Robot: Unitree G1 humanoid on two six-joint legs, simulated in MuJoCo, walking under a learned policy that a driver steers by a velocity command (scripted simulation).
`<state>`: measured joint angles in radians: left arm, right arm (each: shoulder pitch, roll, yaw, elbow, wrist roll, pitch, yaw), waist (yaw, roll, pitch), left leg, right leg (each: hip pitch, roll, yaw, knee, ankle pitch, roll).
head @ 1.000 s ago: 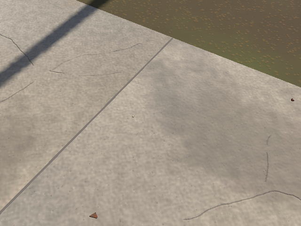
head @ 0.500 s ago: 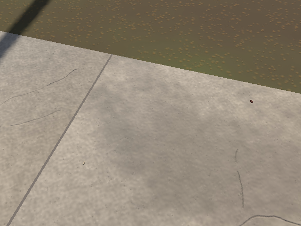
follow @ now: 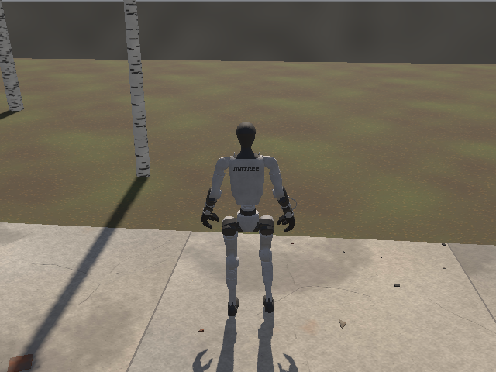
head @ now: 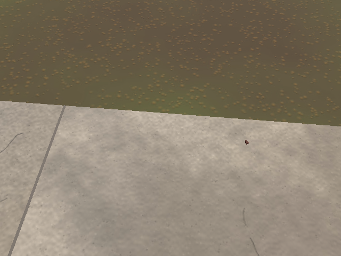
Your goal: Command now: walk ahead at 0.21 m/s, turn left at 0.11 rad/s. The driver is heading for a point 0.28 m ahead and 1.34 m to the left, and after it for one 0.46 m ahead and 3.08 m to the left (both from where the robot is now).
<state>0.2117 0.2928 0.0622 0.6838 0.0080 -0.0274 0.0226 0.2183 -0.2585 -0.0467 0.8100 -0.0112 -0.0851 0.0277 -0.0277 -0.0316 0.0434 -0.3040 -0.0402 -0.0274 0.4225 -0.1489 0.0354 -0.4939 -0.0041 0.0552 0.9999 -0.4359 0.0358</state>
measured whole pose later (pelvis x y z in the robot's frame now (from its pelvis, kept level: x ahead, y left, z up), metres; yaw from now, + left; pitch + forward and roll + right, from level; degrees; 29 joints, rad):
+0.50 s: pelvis +0.08 -0.01 +0.00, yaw +16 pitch +2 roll -1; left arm 0.15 0.27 0.07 0.69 0.01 0.01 0.04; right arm 0.16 -0.32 -0.08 0.72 0.02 0.06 0.00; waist 0.01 0.01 0.05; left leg -0.46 0.04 0.00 0.83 -0.37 -0.08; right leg -0.26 -0.06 -0.09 0.44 -0.20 0.01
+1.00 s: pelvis +0.08 +0.03 +0.00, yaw +33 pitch +2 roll -2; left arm 0.11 0.30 0.09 0.71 -0.01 -0.01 0.02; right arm 0.17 -0.31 -0.07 0.64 0.01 0.05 -0.02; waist -0.02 0.00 0.04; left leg -0.32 -0.11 -0.19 0.50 -0.20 0.05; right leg -0.40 0.04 0.11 0.72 -0.36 0.08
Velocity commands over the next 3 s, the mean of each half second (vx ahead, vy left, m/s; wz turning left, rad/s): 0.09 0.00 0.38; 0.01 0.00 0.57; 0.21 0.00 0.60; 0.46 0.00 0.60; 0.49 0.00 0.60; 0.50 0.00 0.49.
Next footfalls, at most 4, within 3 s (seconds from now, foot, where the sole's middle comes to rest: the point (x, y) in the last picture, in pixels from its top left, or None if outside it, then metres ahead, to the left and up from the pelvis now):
0.20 right None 0.17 -0.13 -0.78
0.58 left None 0.10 0.13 -0.78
1.08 right None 0.20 -0.06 -0.78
1.54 left None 0.08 0.24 -0.78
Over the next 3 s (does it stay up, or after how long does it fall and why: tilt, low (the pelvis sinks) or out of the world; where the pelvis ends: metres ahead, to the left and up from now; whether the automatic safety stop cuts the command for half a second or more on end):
stays up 0.30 0.88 -0.01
